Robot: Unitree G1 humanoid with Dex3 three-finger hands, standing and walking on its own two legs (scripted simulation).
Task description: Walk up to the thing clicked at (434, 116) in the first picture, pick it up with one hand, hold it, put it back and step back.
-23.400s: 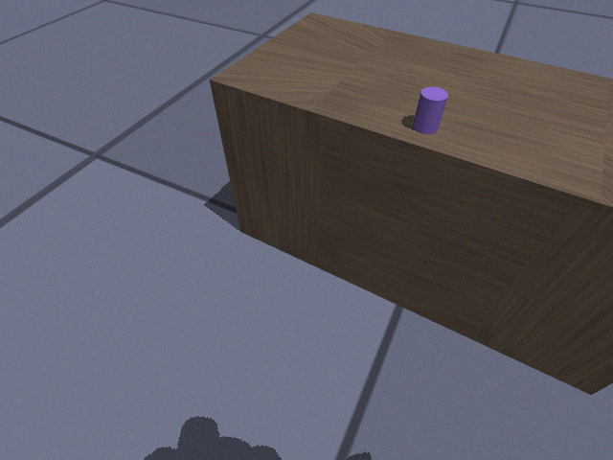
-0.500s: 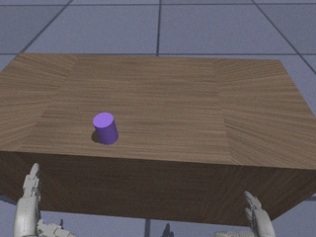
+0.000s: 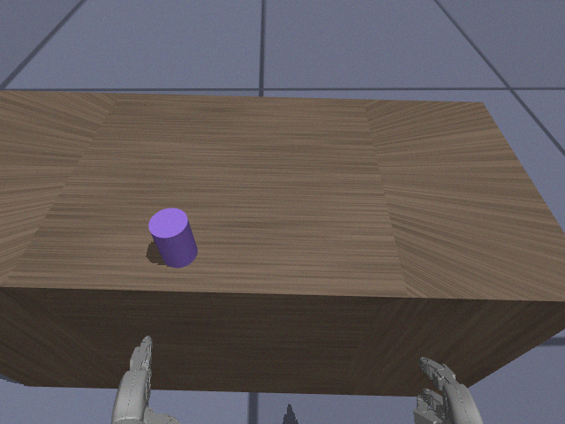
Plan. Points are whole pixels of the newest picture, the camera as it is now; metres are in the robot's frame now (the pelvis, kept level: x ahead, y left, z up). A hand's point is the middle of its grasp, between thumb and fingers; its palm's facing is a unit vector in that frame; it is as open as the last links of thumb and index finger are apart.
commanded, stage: home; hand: left
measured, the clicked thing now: (174, 238) +0.42 +0.21 -0.03
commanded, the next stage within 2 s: none
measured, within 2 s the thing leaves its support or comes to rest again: neither
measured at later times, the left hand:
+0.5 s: hand out of the picture +0.08 +0.26 -0.14, palm faces -0.04 -0.92 -0.39, open 17.6 cm
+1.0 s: hand out of the picture +0.02 +0.26 -0.16, palm faces -0.03 -0.94 -0.34, open 17.5 cm
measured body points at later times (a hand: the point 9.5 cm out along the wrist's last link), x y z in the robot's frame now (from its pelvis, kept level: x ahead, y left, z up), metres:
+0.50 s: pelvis +0.00 +0.00 +0.00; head -0.01 +0.00 +0.45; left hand +0.08 +0.30 -0.12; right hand +0.09 -0.30 -0.12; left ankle +0.04 +0.12 -0.74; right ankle -0.04 -0.14 -0.74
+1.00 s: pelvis -0.01 +0.01 +0.00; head -0.02 +0.01 +0.45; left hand +0.03 +0.31 -0.13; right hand +0.06 -0.29 -0.13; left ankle +0.04 +0.12 -0.74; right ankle -0.04 -0.14 -0.74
